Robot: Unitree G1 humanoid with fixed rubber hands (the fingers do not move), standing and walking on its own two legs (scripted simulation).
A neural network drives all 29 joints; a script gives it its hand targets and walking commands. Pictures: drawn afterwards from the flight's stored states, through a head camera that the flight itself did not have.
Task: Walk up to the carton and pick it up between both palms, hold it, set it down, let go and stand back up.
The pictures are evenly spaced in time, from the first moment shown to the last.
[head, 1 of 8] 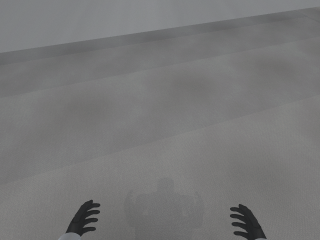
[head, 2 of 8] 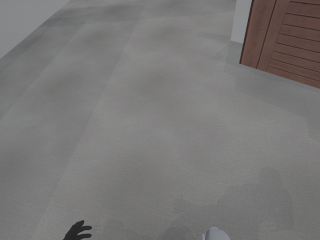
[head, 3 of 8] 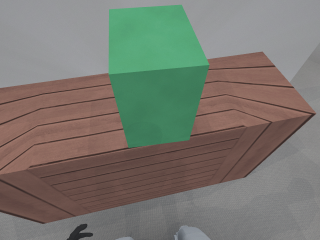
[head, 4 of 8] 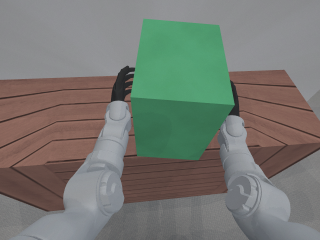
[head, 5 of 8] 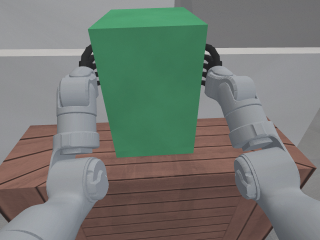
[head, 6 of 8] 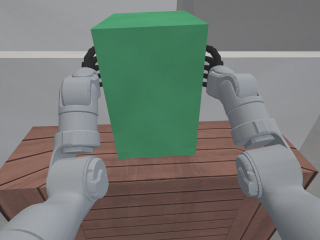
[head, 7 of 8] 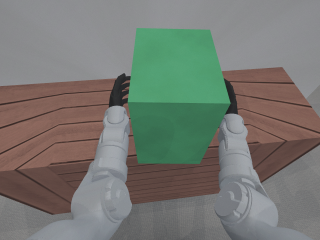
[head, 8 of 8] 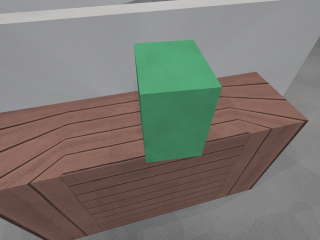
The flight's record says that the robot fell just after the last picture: no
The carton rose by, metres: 0.27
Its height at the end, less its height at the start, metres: +0.00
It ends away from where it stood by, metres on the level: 0.04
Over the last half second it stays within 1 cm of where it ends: yes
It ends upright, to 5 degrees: yes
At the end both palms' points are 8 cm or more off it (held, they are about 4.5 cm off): yes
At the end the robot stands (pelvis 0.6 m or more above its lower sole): yes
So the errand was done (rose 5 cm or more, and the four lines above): yes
